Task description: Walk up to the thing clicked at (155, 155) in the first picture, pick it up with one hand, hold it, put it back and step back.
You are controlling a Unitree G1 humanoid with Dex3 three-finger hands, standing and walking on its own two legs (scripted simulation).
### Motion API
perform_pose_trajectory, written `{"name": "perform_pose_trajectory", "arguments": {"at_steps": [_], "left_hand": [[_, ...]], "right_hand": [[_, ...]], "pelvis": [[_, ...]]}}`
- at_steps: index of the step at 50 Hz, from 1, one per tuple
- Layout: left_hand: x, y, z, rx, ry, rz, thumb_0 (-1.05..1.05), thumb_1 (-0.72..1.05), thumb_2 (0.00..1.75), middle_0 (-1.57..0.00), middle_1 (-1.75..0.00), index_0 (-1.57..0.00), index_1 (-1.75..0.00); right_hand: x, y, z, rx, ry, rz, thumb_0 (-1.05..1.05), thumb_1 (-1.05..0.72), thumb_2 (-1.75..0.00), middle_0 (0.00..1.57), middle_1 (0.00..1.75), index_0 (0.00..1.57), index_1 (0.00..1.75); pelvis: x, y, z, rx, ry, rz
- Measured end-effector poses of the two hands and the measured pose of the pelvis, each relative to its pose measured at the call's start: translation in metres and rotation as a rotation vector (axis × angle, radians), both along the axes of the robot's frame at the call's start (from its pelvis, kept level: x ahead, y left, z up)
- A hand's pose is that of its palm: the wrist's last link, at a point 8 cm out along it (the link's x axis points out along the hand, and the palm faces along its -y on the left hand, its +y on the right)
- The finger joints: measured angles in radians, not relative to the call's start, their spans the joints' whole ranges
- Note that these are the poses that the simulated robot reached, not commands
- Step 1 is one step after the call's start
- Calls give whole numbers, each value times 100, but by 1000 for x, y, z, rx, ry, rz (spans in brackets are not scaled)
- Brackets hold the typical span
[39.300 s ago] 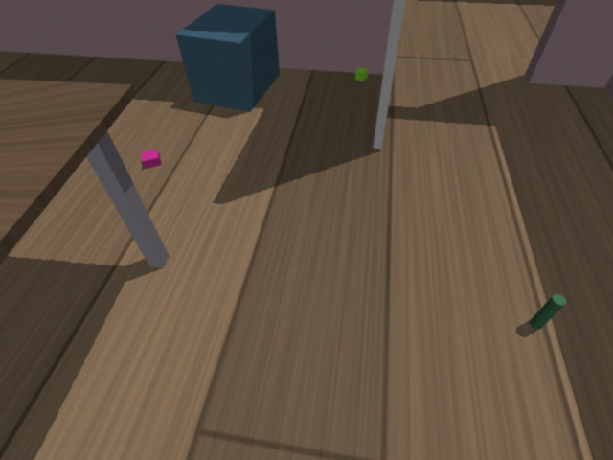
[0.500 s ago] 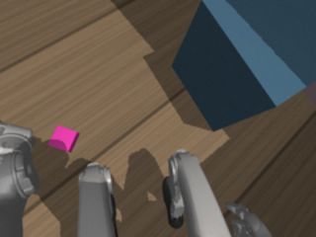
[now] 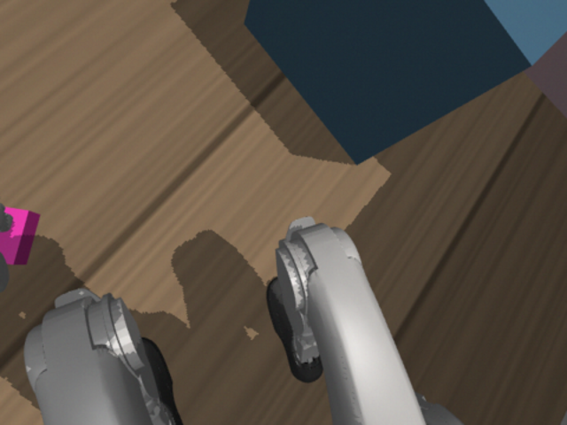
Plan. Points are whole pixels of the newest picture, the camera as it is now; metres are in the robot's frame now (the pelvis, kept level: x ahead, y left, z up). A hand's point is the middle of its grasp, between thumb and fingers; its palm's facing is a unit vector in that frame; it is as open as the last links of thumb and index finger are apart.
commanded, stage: approach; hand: left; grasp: from above
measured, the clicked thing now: out of the picture +0.44 +0.31 -0.31
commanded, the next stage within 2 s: rest palm in 0.42 s
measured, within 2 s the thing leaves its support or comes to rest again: neither
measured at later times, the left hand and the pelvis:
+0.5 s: hand out of the picture +0.40 +0.34 -0.21, palm faces -0.13 -0.40 -0.91, open 13.7 cm; pelvis +0.00 +0.00 -0.01, yaw -3 degrees
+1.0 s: hand out of the picture +0.42 +0.30 -0.24, palm faces -0.06 -0.42 -0.90, open 13.1 cm; pelvis +0.00 +0.00 -0.02, yaw -3 degrees
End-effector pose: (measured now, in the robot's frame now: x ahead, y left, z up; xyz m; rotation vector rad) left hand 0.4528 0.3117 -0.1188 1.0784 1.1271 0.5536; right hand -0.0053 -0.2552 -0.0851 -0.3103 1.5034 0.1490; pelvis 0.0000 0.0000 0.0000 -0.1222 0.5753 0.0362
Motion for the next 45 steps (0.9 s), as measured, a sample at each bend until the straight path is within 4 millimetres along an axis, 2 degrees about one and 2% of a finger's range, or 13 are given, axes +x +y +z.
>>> {"name": "perform_pose_trajectory", "arguments": {"at_steps": [6, 10, 13, 17, 24, 29, 33, 37, 41, 45], "left_hand": [[21, -19, -23, -18, -25, 23, 0, -59, 106, -11, -102, -7, -106], [27, -23, -34, -9, -27, 21, 0, -59, 104, -11, -103, -8, -106], [25, -19, -39, 11, -27, 15, 0, -58, 102, -11, -103, -9, -106], [10, -7, -42, 26, -20, 29, 0, -56, 99, -12, -104, -10, -106], [-41, 28, -38, 28, 21, 104, 0, -48, 92, -15, -102, -15, -102], [-62, 33, -33, 53, 40, 71, 0, -39, 85, -19, -100, -20, -99], [-63, 18, -33, 29, 16, 69, 0, -37, 84, -19, -98, -20, -97], [-56, 1, -37, -13, -10, 103, 0, -38, 84, -18, -97, -19, -97], [-45, -9, -43, -24, -30, 130, 0, -37, 83, -19, -97, -19, -97], [-35, -9, -49, -1, -36, 125, 0, -35, 81, -20, -96, -21, -95]], "right_hand": [[-23, -4, 18, -6, 81, 38, 0, -91, -90, 20, 30, 20, 30], [-34, -8, 31, -7, 123, 43, 0, -92, -90, 20, 30, 20, 30], [-40, -9, 36, -1, 142, 33, 0, -92, -90, 20, 30, 19, 30], [-41, -7, 35, 27, 153, 16, 0, -93, -90, 20, 30, 19, 30], [-22, 1, 15, 88, 105, 24, 0, -93, -90, 20, 30, 19, 30], [4, 3, 2, 111, 19, 72, 0, -92, -90, 20, 30, 19, 30], [22, 0, 2, 104, -50, 115, 0, -92, -90, 20, 30, 19, 30], [30, -8, 11, 73, -86, 155, 0, -92, -90, 20, 30, 19, 30], [26, -18, 21, 34, -72, 181, 0, -92, -90, 20, 30, 19, 30], [14, -27, 27, 11, -21, 180, 0, -92, -90, 20, 30, 19, 30]], "pelvis": [[1, 1, -5, -29, -28, -13], [1, 2, -7, -49, -47, -22], [1, 3, -7, -61, -56, -28], [1, 4, -7, -66, -57, -31], [1, 4, -8, -51, -49, -24], [-2, 4, -10, -38, -63, -12], [-4, 3, -8, -38, -79, -8], [-5, 2, -6, -46, -105, -4], [-5, 1, -8, -53, -139, 1], [-3, 1, -12, -60, -152, -2]]}}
